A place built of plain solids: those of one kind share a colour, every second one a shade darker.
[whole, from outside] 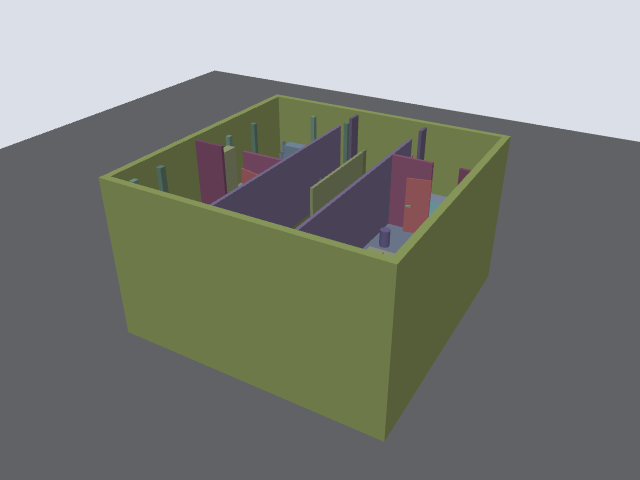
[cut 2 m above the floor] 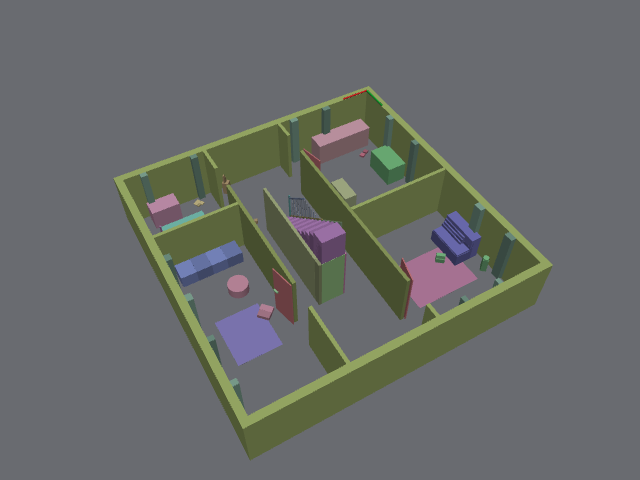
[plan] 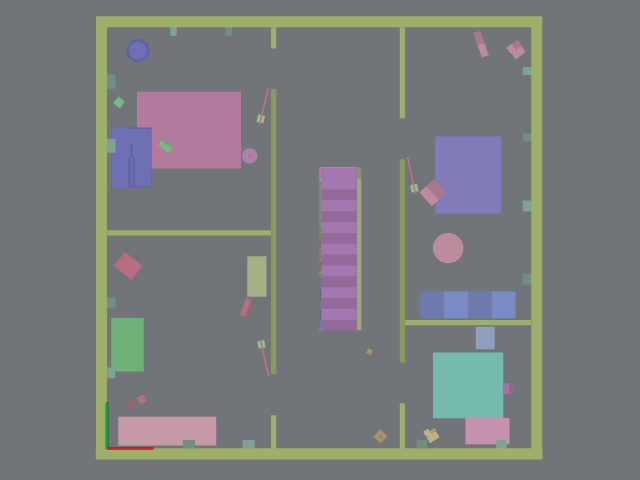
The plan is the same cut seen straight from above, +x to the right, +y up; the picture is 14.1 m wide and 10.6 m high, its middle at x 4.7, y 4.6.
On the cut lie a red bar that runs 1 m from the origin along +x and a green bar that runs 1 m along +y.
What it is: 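A home built round its stair; the hall at the stair's foot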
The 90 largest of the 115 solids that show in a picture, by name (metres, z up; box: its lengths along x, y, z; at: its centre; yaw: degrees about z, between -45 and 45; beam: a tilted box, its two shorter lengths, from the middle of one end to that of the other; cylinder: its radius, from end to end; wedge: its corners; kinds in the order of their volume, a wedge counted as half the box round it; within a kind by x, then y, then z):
{
 "wall_1": {"box": [0.25, 9.79, 5.96], "at": [-0.12, 4.65, 2.93]},
 "wall_2": {"box": [3.62, 0.12, 3.2], "at": [1.81, 4.76, 1.55]},
 "wall_3": {"box": [0.12, 0.73, 3.2], "at": [3.68, 0.37, 1.55]},
 "wall_4": {"box": [0.12, 6.3, 3.2], "at": [3.68, 4.78, 1.55]},
 "wall_5": {"box": [0.12, 0.46, 3.2], "at": [3.68, 9.06, 1.55]},
 "wall_6": {"box": [9.86, 0.25, 5.96], "at": [4.68, -0.12, 2.93]},
 "wall_7": {"box": [9.86, 0.25, 5.96], "at": [4.68, 9.42, 2.93]},
 "wall_8": {"box": [0.12, 0.99, 3.2], "at": [6.52, 0.5, 1.55]},
 "wall_9": {"box": [0.12, 4.49, 3.2], "at": [6.52, 4.14, 1.55]},
 "wall_10": {"box": [0.12, 2.01, 3.2], "at": [6.52, 8.29, 1.55]},
 "wall_11": {"box": [2.78, 0.12, 3.2], "at": [7.97, 2.78, 1.55]},
 "wall_12": {"box": [0.25, 9.79, 5.96], "at": [9.49, 4.65, 2.93]},
 "step_1": {"wedge": [[4.73, 2.6, -0.05], [4.73, 2.6, 0.21], [4.73, 3.32, -0.05], [4.73, 3.32, 0.22], [5.51, 2.6, -0.05], [5.51, 2.6, 0.21], [5.51, 3.32, -0.05], [5.51, 3.32, 0.22]]},
 "step_2": {"wedge": [[4.73, 2.84, -0.05], [4.73, 2.84, 0.42], [4.73, 3.56, -0.05], [4.73, 3.56, 0.43], [5.51, 2.84, -0.05], [5.51, 2.84, 0.42], [5.51, 3.56, -0.05], [5.51, 3.56, 0.43]]},
 "step_3": {"wedge": [[4.73, 3.08, -0.05], [4.73, 3.08, 0.63], [4.73, 3.8, -0.05], [4.73, 3.8, 0.64], [5.51, 3.08, -0.05], [5.51, 3.08, 0.63], [5.51, 3.8, -0.05], [5.51, 3.8, 0.64]]},
 "step_4": {"wedge": [[4.73, 3.32, -0.05], [4.73, 3.32, 0.84], [4.73, 4.04, -0.05], [4.73, 4.04, 0.85], [5.51, 3.32, -0.05], [5.51, 3.32, 0.84], [5.51, 4.04, -0.05], [5.51, 4.04, 0.85]]},
 "step_5": {"wedge": [[4.73, 3.56, -0.05], [4.73, 3.56, 1.05], [4.73, 4.28, -0.05], [4.73, 4.28, 1.06], [5.51, 3.56, -0.05], [5.51, 3.56, 1.05], [5.51, 4.28, -0.05], [5.51, 4.28, 1.06]]},
 "step_6": {"wedge": [[4.73, 3.8, -0.05], [4.73, 3.8, 1.26], [4.73, 4.52, -0.05], [4.73, 4.52, 1.27], [5.51, 3.8, -0.05], [5.51, 3.8, 1.26], [5.51, 4.52, -0.05], [5.51, 4.52, 1.27]]},
 "step_7": {"wedge": [[4.73, 4.04, -0.05], [4.73, 4.04, 1.47], [4.73, 4.76, -0.05], [4.73, 4.76, 1.48], [5.51, 4.04, -0.05], [5.51, 4.04, 1.47], [5.51, 4.76, -0.05], [5.51, 4.76, 1.48]]},
 "step_8": {"wedge": [[4.73, 4.28, -0.05], [4.73, 4.28, 1.68], [4.73, 5.0, -0.05], [4.73, 5.0, 1.69], [5.51, 4.28, -0.05], [5.51, 4.28, 1.68], [5.51, 5.0, -0.05], [5.51, 5.0, 1.69]]},
 "step_9": {"wedge": [[4.73, 4.52, -0.05], [4.73, 4.52, 1.89], [4.73, 5.24, -0.05], [4.73, 5.24, 1.9], [5.51, 4.52, -0.05], [5.51, 4.52, 1.89], [5.51, 5.24, -0.05], [5.51, 5.24, 1.9]]},
 "step_10": {"wedge": [[4.73, 4.76, -0.05], [4.73, 4.76, 2.1], [4.73, 5.48, -0.05], [4.73, 5.48, 2.11], [5.51, 4.76, -0.05], [5.51, 4.76, 2.1], [5.51, 5.48, -0.05], [5.51, 5.48, 2.11]]},
 "step_11": {"wedge": [[4.73, 5.0, -0.05], [4.73, 5.0, 2.31], [4.73, 5.72, -0.05], [4.73, 5.72, 2.32], [5.51, 5.0, -0.05], [5.51, 5.0, 2.31], [5.51, 5.72, -0.05], [5.51, 5.72, 2.32]]},
 "step_12": {"wedge": [[4.73, 5.24, -0.05], [4.73, 5.24, 2.52], [4.73, 5.96, -0.05], [4.73, 5.96, 2.54], [5.51, 5.24, -0.05], [5.51, 5.24, 2.52], [5.51, 5.96, -0.05], [5.51, 5.96, 2.54]]},
 "step_13": {"wedge": [[4.73, 5.48, -0.05], [4.73, 5.48, 2.73], [4.73, 6.2, -0.05], [4.73, 6.2, 2.75], [5.51, 5.48, -0.05], [5.51, 5.48, 2.73], [5.51, 6.2, -0.05], [5.51, 6.2, 2.75]]},
 "step_14": {"wedge": [[4.73, 5.71, -0.05], [4.73, 5.71, 2.94], [4.73, 6.2, -0.05], [4.73, 6.2, 2.95], [5.51, 5.71, -0.05], [5.51, 5.71, 2.94], [5.51, 6.2, -0.05], [5.51, 6.2, 2.95]]},
 "upper_partition_1": {"box": [0.12, 7.84, 2.66], "at": [3.68, 3.92, 4.43]},
 "upper_partition_2": {"box": [0.12, 0.55, 2.66], "at": [3.68, 9.02, 4.43]},
 "upper_partition_3": {"box": [0.12, 7.9, 2.66], "at": [6.52, 3.95, 4.43]},
 "upper_partition_4": {"box": [0.12, 0.49, 2.66], "at": [6.52, 9.05, 4.43]},
 "upper_floor_1": {"box": [3.03, 6.4, 0.18], "at": [7.97, 3.07, 3.06]},
 "upper_floor_2": {"box": [3.04, 3.17, 0.18], "at": [7.97, 7.84, 3.06]},
 "stair_wall_1": {"box": [0.1, 3.35, 5.81], "at": [5.56, 4.28, 2.86]},
 "stair_wall_2": {"box": [0.1, 0.25, 5.81], "at": [5.56, 6.08, 2.86]},
 "curtains_1": {"box": [0.19, 0.25, 2.27], "at": [0.09, 1.67, 1.2]},
 "curtains_2": {"box": [0.19, 0.24, 2.28], "at": [0.09, 2.03, 4.35]},
 "curtains_3": {"box": [0.19, 0.25, 2.27], "at": [0.09, 3.21, 1.2]},
 "curtains_4": {"box": [0.19, 0.18, 2.16], "at": [0.09, 5.72, 4.29]},
 "curtains_5": {"box": [0.19, 0.31, 2.18], "at": [0.09, 6.68, 1.15]},
 "curtains_6": {"box": [0.19, 0.18, 2.16], "at": [0.09, 7.32, 4.29]},
 "curtains_7": {"box": [0.19, 0.31, 2.18], "at": [0.09, 8.09, 1.15]},
 "curtains_8": {"box": [0.15, 0.19, 2.27], "at": [1.47, 9.2, 1.2]},
 "curtains_9": {"box": [0.17, 0.19, 2.17], "at": [1.73, 9.2, 4.3]},
 "curtains_10": {"box": [0.27, 0.19, 2.16], "at": [1.8, 0.09, 1.14]},
 "curtains_11": {"box": [0.15, 0.19, 2.27], "at": [2.68, 9.2, 1.2]},
 "curtains_12": {"box": [0.27, 0.19, 2.16], "at": [3.12, 0.09, 1.14]},
 "curtains_13": {"box": [0.17, 0.19, 2.17], "at": [3.27, 9.2, 4.3]},
 "curtains_14": {"box": [0.23, 0.19, 2.2], "at": [6.95, 0.09, 1.16]},
 "curtains_15": {"box": [0.23, 0.19, 2.2], "at": [8.71, 0.09, 1.16]},
 "curtains_16": {"box": [0.19, 0.25, 2.14], "at": [9.27, 3.73, 1.13]},
 "curtains_17": {"box": [0.19, 0.25, 2.14], "at": [9.27, 5.35, 1.13]},
 "curtains_18": {"box": [0.19, 0.18, 2.23], "at": [9.27, 6.87, 1.18]},
 "curtains_19": {"box": [0.19, 0.18, 2.23], "at": [9.27, 8.33, 1.18]},
 "slotfit_living_seat_1": {"box": [0.38, 1.32, 0.99], "at": [0.28, 6.42, 0.44]},
 "slotfit_living_seat_2": {"box": [0.15, 0.65, 0.85], "at": [0.44, 6.08, 0.37]},
 "slotfit_living_seat_3": {"box": [0.15, 0.62, 0.75], "at": [0.49, 6.1, 0.32]},
 "slotfit_living_seat_4": {"box": [0.23, 0.65, 0.65], "at": [0.5, 6.08, 0.27]},
 "slotfit_living_seat_5": {"cylinder": 0.26, "from": [0.68, 8.78, -0.05], "to": [0.68, 8.78, 0.3]},
 "slotfit_living_seat_6": {"box": [0.54, 1.32, 0.49], "at": [0.71, 6.42, 0.2]},
 "slotfit_living_seat_7": {"box": [0.5, 1.27, 0.55], "at": [0.71, 6.42, 0.22]},
 "upper_split_1": {"box": [1.16, 0.12, 2.66], "at": [0.58, 3.99, 4.43]},
 "upper_split_2": {"box": [1.56, 0.12, 2.66], "at": [2.84, 3.99, 4.43]},
 "upper_split_3": {"box": [1.43, 0.12, 2.66], "at": [7.29, 6.26, 4.43]},
 "upper_split_4": {"box": [0.45, 0.12, 2.66], "at": [9.14, 6.26, 4.43]},
 "kitchen_units_units_1": {"box": [2.17, 0.62, 0.89], "at": [1.33, 0.37, 0.4]},
 "slotfit_study_storage_1": {"box": [0.36, 1.2, 1.94], "at": [0.27, 5.0, 4.07]},
 "bedstead_bedroom_bed_1": {"box": [1.05, 1.0, 0.71], "at": [7.7, 2.93, 3.46]},
 "slotfit_kitchen_storage_1": {"box": [0.43, 0.9, 1.94], "at": [3.31, 3.79, 0.92]},
 "slotfit_kitchen_wall_table_1": {"box": [0.72, 1.18, 0.8], "at": [0.45, 2.28, 0.35]},
 "slotfit_snug_seat_1": {"box": [0.54, 0.6, 0.52], "at": [7.17, 3.17, 0.21]},
 "slotfit_snug_seat_2": {"box": [0.53, 0.6, 0.52], "at": [7.71, 3.17, 0.21]},
 "slotfit_snug_seat_3": {"box": [0.53, 0.6, 0.52], "at": [8.23, 3.17, 0.21]},
 "slotfit_snug_seat_4": {"box": [0.53, 0.6, 0.52], "at": [8.76, 3.17, 0.21]},
 "head_base_1": {"box": [0.78, 0.25, 3.1], "at": [5.12, 6.08, 1.5]},
 "slotfit_study_wall_table_1": {"box": [1.31, 0.47, 0.97], "at": [1.22, 8.97, 3.59]},
 "slotfit_dining_wall_table_1": {"box": [0.97, 0.58, 0.8], "at": [8.4, 0.38, 0.35]},
 "doorleaf_door_1": {"box": [0.84, 0.044, 2.08], "at": [2.43, 3.77, 4.14], "yaw": -13.9},
 "doorleaf_door_2": {"box": [0.037, 0.84, 2.08], "at": [3.46, 7.56, 0.99], "yaw": -14.0},
 "doorleaf_door_3": {"box": [0.039, 0.83, 2.08], "at": [3.47, 2.0, 0.99], "yaw": 12.9},
 "doorleaf_door_4": {"box": [0.039, 0.83, 2.07], "at": [6.72, 6.03, 0.99], "yaw": 12.3},
 "doorleaf_door_5": {"box": [0.83, 0.037, 2.07], "at": [7.65, 6.06, 4.14], "yaw": 14.0},
 "plinth_1": {"wedge": [[4.68, 2.65, -0.05], [4.68, 2.65, 0.24], [4.68, 5.91, -0.05], [4.68, 5.91, 3.1], [4.73, 2.65, -0.05], [4.73, 2.65, 0.24], [4.73, 5.91, -0.05], [4.73, 5.91, 3.1]]},
 "laid_rug_rug_living_1": {"box": [2.3, 1.7, 0.05], "at": [1.81, 7.03, -0.02]},
 "slotfit_dining_storage_1": {"box": [0.42, 0.5, 0.71], "at": [8.35, 2.44, 0.3]},
 "clutter_snug_1": {"cylinder": 0.34, "from": [7.53, 4.42, -0.05], "to": [7.53, 4.42, 0.34]},
 "laid_rug_rug_office_1": {"box": [1.46, 1.7, 0.05], "at": [7.97, 7.78, 3.13]},
 "laid_rug_rug_snug_1": {"box": [1.46, 1.7, 0.05], "at": [7.97, 6.03, -0.02]},
 "laid_rug_rug_dining_1": {"box": [1.55, 1.46, 0.05], "at": [7.97, 1.39, -0.02]},
 "clutter_kitchen_1": {"box": [0.49, 0.4, 0.35], "at": [0.46, 4.03, 0.12], "yaw": -38.6},
 "slotfit_bedroom_seat_1": {"cylinder": 0.17, "from": [7.1, 4.77, 3.1], "to": [7.1, 4.77, 3.74]}
}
